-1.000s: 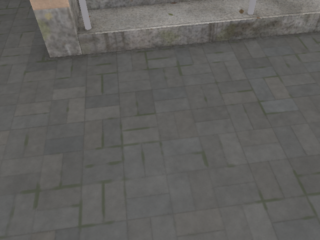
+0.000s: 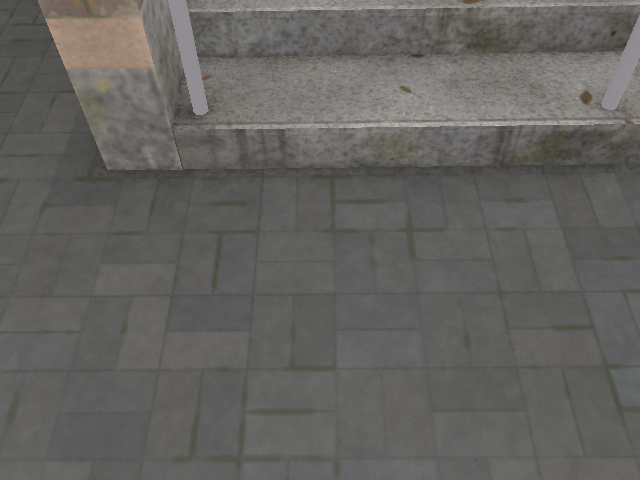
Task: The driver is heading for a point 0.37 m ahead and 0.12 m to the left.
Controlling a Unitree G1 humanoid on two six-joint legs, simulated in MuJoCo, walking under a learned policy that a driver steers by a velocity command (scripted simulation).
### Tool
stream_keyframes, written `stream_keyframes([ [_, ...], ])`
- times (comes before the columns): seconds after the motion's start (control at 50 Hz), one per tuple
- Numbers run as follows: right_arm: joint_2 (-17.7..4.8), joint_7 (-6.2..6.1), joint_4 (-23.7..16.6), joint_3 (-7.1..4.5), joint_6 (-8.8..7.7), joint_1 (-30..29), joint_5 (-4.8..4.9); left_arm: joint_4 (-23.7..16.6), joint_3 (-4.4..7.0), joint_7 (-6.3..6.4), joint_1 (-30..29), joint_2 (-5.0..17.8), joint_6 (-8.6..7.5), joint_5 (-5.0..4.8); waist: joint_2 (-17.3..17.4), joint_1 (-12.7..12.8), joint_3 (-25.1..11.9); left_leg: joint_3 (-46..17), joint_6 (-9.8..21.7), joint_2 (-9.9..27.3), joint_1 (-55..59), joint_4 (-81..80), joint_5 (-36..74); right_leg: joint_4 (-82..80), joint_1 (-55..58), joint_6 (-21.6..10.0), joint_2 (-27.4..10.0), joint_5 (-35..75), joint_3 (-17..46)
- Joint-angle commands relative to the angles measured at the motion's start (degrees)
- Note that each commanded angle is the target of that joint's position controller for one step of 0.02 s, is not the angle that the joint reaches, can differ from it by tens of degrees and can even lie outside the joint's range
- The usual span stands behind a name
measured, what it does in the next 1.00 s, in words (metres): steps on the spot, turning left: left foot, then right foot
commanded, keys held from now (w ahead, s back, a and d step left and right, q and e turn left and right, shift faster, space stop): q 0.64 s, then no key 0.36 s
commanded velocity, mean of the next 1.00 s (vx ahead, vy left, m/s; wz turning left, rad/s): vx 0.04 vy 0.00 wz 0.47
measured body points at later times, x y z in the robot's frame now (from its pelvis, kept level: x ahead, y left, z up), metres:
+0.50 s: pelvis +0.08 +0.02 -0.01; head +0.10 +0.04 +0.44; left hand +0.14 +0.31 -0.13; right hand +0.24 -0.22 -0.12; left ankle +0.15 +0.09 -0.74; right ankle +0.14 -0.13 -0.70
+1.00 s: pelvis +0.09 +0.00 -0.01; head +0.11 +0.00 +0.44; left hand +0.04 +0.28 -0.13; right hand +0.32 -0.17 -0.13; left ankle +0.01 +0.09 -0.74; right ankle +0.13 -0.10 -0.74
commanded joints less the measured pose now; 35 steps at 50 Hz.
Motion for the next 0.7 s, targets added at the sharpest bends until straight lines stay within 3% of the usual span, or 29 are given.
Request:
stream_keyframes([
  [0.02,-1.62,0.54,-3.67,-0.07,-0.26,1.15,-0.37,-3.01,2.13,0.47,-1.34,8.75,-0.16,-0.18,-8.31,-1.05,-3.79,2.37,1.13,-1.15,8.70,-6.09,1.63,0.41,-1.08,-5.53,-14.59,40.15,1.44],
  [0.08,-3.40,0.22,-4.34,-0.94,-0.54,3.41,-0.88,-2.94,2.92,0.90,-2.13,10.17,1.11,-0.35,-7.95,-1.97,-4.70,3.10,3.72,-3.06,11.96,-10.10,-4.84,9.82,1.28,-4.26,-16.02,42.31,1.58],
  [0.1,-3.78,-0.12,-3.49,-1.34,-1.12,7.17,-1.12,-3.00,3.08,0.87,-2.64,10.40,1.79,-0.48,-5.50,-3.88,-6.56,3.52,4.87,-4.66,16.57,-14.68,-2.46,17.96,0.74,-2.92,-14.63,40.34,0.39],
  [0.12,-7.10,-0.90,-2.59,-2.31,-2.06,11.64,-1.46,-3.03,3.14,0.58,-0.30,10.42,2.27,-0.08,1.48,-5.59,-10.11,-1.67,6.78,-2.49,24.54,-19.01,13.48,30.80,-3.27,0.13,-11.16,29.39,-0.75],
  [0.14,-13.90,-1.75,-3.46,-3.92,-2.39,11.84,-0.77,-5.63,2.19,0.17,2.51,5.82,2.93,0.78,13.05,-2.28,-12.85,-20.92,12.70,12.85,34.31,-15.91,47.58,48.00,-17.94,3.09,-2.82,-15.78,-1.27],
  [0.16,-16.42,-1.78,-4.06,-4.92,-1.45,13.93,2.11,-6.92,1.73,0.10,3.94,5.54,4.20,0.30,14.58,-3.70,-21.96,-36.21,22.64,19.02,41.06,-21.14,44.37,58.39,-26.47,4.09,3.35,-26.73,9.97],
  [0.18,-14.16,-2.03,-5.23,-4.57,-0.49,11.43,2.54,-6.55,1.71,0.10,1.34,6.63,4.79,0.66,5.59,-3.94,-19.13,-33.44,21.95,17.96,37.91,-24.32,28.19,59.83,-29.11,4.06,0.12,-23.43,14.35],
  [0.2,-10.96,-2.53,-5.43,-3.62,0.30,7.86,1.99,-7.31,1.74,0.12,-3.24,6.69,4.77,0.46,2.17,-3.48,-11.99,-29.48,19.73,14.92,31.30,-26.14,17.34,57.76,-30.70,3.74,-1.04,-18.32,14.75],
  [0.22,-8.37,-2.82,-5.42,-2.72,0.85,5.14,1.61,-7.71,1.78,0.33,-5.81,6.75,4.67,0.61,0.05,-2.01,-7.30,-25.90,16.54,11.36,26.10,-28.07,12.69,52.98,-30.40,3.68,-2.52,-13.95,15.30],
  [0.26,-6.42,-2.86,-6.03,-2.16,1.02,2.65,1.45,-7.26,1.91,0.31,-3.96,7.19,5.76,1.54,1.52,-0.02,-7.24,-21.41,13.27,7.15,21.11,-29.10,11.28,48.42,-25.29,3.61,-2.26,-10.04,15.03],
  [0.32,-8.60,-2.21,-6.15,-2.87,0.37,3.22,1.06,-7.22,1.57,0.22,-3.03,6.02,6.77,0.95,0.70,0.24,-9.40,-20.87,11.96,5.31,20.58,-29.46,8.60,43.89,-23.26,3.94,-1.05,-8.78,15.34],
  [0.4,-9.62,-2.18,-6.42,-3.38,1.31,3.92,0.82,-8.77,1.65,0.47,-6.96,6.79,7.31,0.80,3.64,-1.68,-7.60,-25.10,10.99,4.16,20.09,-32.73,-11.84,36.80,-24.77,4.61,-0.49,-7.63,16.34],
  [0.54,-10.34,-1.63,-6.66,-4.00,2.09,3.66,0.27,-9.92,1.47,0.79,-7.80,7.15,6.23,-0.17,4.84,-2.61,-6.69,-30.93,9.75,3.22,19.18,-32.87,-16.60,25.99,-19.20,2.93,2.41,-9.51,16.70],
  [0.58,-10.14,-1.31,-6.76,-4.05,2.33,2.67,0.32,-9.69,1.39,0.94,-5.38,7.34,5.76,-0.75,5.63,-1.73,-6.68,-32.35,8.59,2.42,17.49,-33.11,-15.90,19.68,-13.91,1.44,4.02,-10.23,16.39],
  [0.62,-9.78,-1.21,-6.87,-4.02,2.52,0.89,1.02,-8.66,1.45,1.53,-0.56,7.51,5.16,-0.82,5.76,0.86,-6.13,-32.35,5.67,0.25,14.00,-32.38,-16.99,7.18,-5.46,-0.37,5.15,-6.39,15.71],
  [0.64,-8.81,-1.45,-7.21,-3.77,2.35,0.36,1.62,-8.23,1.88,2.12,1.68,9.20,4.76,-0.32,4.01,1.82,-5.61,-30.01,2.36,-2.93,10.08,-30.29,-20.56,-0.82,0.05,-1.34,2.21,-4.60,17.72],
  [0.66,-5.51,-1.85,-7.18,-3.03,2.22,3.73,2.24,-9.40,2.85,2.64,0.69,14.12,4.60,0.35,-7.02,-0.32,-7.01,-22.36,-0.53,-8.04,6.69,-17.17,-25.57,-7.39,2.40,-4.18,-11.14,-13.87,31.03],
  [0.68,-7.04,-2.19,-7.74,-3.57,1.68,1.92,1.48,-11.92,3.45,2.37,-6.84,17.88,4.63,1.38,-16.35,-0.47,-1.63,-9.20,-1.57,-16.24,-1.76,-3.50,-24.81,-11.95,-5.16,-9.65,-21.72,-13.99,45.26],
  [0.7,-10.74,-2.14,-7.05,-4.38,1.35,0.73,-0.68,-11.56,2.77,1.96,-7.11,13.87,4.60,1.48,-8.45,-1.19,-0.92,-11.49,-2.18,-10.90,2.50,6.25,-22.09,-8.89,-10.33,-11.44,-20.75,-5.13,40.52],
])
